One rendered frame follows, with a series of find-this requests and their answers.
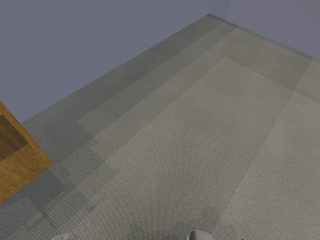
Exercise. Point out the robot right thigh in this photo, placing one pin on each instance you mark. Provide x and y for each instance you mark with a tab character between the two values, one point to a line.
198	235

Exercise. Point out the drawer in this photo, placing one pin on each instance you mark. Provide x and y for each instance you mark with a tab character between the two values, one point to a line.
10	139

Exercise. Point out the cabinet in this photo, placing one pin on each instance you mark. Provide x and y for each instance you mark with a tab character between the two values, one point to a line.
22	166

